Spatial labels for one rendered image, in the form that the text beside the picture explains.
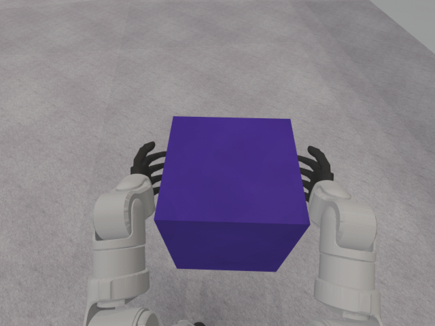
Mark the robot left upper arm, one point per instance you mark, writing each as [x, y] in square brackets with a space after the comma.
[125, 317]

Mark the robot right forearm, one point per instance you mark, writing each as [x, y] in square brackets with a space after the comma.
[347, 246]

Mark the carton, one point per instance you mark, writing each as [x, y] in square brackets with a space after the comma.
[231, 195]

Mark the robot right hand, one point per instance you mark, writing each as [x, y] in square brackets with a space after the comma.
[321, 169]

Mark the robot left hand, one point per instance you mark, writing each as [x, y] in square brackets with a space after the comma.
[141, 164]

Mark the robot left forearm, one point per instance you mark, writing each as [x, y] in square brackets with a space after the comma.
[118, 238]

